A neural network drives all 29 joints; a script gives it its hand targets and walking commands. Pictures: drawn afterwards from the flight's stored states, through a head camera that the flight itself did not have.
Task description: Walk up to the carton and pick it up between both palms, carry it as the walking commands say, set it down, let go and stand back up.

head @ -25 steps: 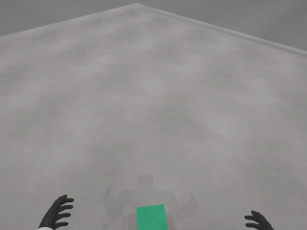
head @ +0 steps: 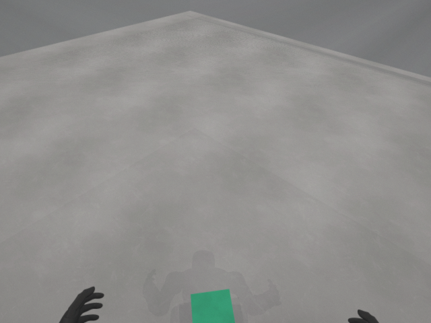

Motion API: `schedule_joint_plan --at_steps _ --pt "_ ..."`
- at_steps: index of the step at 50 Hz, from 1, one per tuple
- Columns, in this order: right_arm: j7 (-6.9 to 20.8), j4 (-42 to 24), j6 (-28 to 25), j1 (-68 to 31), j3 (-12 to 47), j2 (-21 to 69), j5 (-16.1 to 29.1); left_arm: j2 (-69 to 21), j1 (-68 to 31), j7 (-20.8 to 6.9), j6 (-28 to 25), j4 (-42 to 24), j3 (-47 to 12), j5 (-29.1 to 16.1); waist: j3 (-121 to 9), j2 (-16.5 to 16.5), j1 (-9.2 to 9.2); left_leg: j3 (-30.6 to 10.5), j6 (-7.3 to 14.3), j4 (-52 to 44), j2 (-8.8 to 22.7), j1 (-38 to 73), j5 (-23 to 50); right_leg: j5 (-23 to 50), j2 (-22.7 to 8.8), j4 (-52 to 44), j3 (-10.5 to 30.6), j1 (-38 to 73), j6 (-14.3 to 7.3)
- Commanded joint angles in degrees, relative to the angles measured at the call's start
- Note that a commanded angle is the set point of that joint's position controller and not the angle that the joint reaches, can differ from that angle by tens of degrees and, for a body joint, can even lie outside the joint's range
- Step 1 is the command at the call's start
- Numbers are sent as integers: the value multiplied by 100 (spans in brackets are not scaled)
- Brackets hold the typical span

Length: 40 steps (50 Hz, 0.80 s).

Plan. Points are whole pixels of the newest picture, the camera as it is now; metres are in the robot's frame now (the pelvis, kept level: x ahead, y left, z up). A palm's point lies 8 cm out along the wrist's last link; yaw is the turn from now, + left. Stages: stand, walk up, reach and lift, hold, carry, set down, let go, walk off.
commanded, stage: stand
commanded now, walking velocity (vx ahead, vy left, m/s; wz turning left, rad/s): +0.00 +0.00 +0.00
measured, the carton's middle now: out of the picture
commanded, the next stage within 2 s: none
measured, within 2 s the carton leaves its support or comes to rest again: neither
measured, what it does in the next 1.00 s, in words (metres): stands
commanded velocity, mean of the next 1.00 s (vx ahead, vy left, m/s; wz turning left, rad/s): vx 0.00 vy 0.00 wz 0.00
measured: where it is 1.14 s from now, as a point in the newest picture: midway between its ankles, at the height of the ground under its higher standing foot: outside the picture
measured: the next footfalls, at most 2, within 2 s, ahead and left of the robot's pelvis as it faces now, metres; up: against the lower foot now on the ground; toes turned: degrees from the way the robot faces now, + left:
none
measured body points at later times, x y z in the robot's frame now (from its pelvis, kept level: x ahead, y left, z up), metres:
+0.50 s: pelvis -0.02 +0.00 +0.00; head -0.06 +0.01 +0.45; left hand +0.10 +0.28 -0.10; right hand +0.06 -0.31 -0.11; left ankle -0.01 +0.10 -0.73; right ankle +0.00 -0.12 -0.73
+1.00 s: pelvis -0.04 +0.00 +0.00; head -0.08 +0.01 +0.45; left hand +0.07 +0.29 -0.11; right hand +0.03 -0.31 -0.12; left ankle -0.01 +0.10 -0.73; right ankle +0.00 -0.12 -0.73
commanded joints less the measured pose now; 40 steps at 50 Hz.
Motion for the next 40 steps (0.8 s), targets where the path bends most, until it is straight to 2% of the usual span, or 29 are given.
schedule_joint_plan --at_steps 1,2,3,5,7,14,15,18,20,22,27,29,30,32,33,37,38,39,40 --pt "-169 -403 -198 -220 -66 -1072 21 1029 -120 157 -237 -12 251 327 185 13 -54 -789 111 -683 633 559 1335 1294 -584 -215 433 445 -338" --pt "-161 -372 -203 -243 -63 -1117 19 1016 -254 156 -233 2 263 350 275 -16 -39 -868 133 -739 645 490 1195 1141 -599 -233 449 411 -355" --pt "-156 -367 -208 -338 -86 -1159 5 1000 -189 156 -231 43 244 356 153 148 -33 -862 105 -820 670 478 949 1035 -564 -241 413 487 -331" --pt "-148 -256 -211 -247 -65 -1133 8 1034 -218 158 -225 106 250 369 333 3 -34 -891 138 -895 663 485 810 916 -573 -275 468 373 -342" --pt "-155 -233 -219 -313 -64 -1177 -5 1035 -217 141 -243 116 250 356 356 77 -3 -917 132 -905 659 393 670 780 -562 -324 492 392 -347" --pt "-150 4 -229 -296 -53 -1216 15 1073 -206 117 -259 336 211 351 462 24 4 -943 163 -982 698 409 580 755 -622 -400 551 411 -353" --pt "-159 49 -213 -304 -36 -1174 19 1109 -183 118 -251 381 217 342 392 113 4 -936 148 -986 689 426 485 748 -595 -393 590 411 -361" --pt "-155 112 -227 -276 -36 -1181 44 1118 -219 126 -263 457 192 328 488 -52 -41 -911 150 -974 697 389 548 725 -643 -454 649 389 -377" --pt "-152 172 -222 -317 -53 -1237 39 1121 -208 133 -240 516 193 330 466 72 -22 -939 131 -982 692 474 505 615 -603 -487 587 369 -367" --pt "-156 264 -234 -264 -44 -1199 52 1076 -157 128 -240 586 163 302 533 -46 -35 -987 146 -1003 745 489 513 611 -639 -509 639 347 -380" --pt "-148 375 -199 -302 -38 -1256 58 1144 -177 139 -250 665 161 290 430 43 14 -912 147 -1034 699 512 517 728 -670 -517 656 450 -368" --pt "-146 409 -208 -322 -13 -1218 79 1141 -308 149 -241 695 142 301 463 -139 -17 -927 118 -1051 717 454 581 784 -649 -464 635 467 -365" --pt "-141 431 -217 -322 -27 -1246 89 1078 -259 166 -246 735 125 311 566 28 -9 -963 127 -1028 717 465 617 716 -672 -514 677 396 -413" --pt "-153 477 -207 -291 -5 -1223 58 1181 -227 155 -237 764 134 289 564 -15 28 -940 149 -1048 709 455 575 777 -659 -497 612 436 -379" --pt "-149 489 -200 -344 -14 -1272 85 1134 -225 155 -254 763 156 296 555 79 16 -914 138 -1036 697 481 649 718 -646 -538 629 416 -382" --pt "-146 551 -198 -262 -34 -1292 104 1158 -294 149 -230 805 132 287 602 -203 -47 -913 134 -996 693 515 630 685 -684 -621 666 358 -378" --pt "-142 539 -206 -380 -31 -1332 78 1139 -201 159 -229 853 116 279 566 10 5 -933 153 -994 738 520 663 625 -698 -606 669 365 -396" --pt "-135 546 -196 -295 -27 -1278 107 1180 -204 154 -233 913 109 256 597 121 -34 -926 161 -1046 732 482 634 504 -699 -620 670 371 -376" --pt "-145 590 -181 -253 -14 -1282 116 1212 -143 150 -249 899 119 273 548 36 -15 -941 171 -1002 755 543 598 442 -671 -652 696 389 -402"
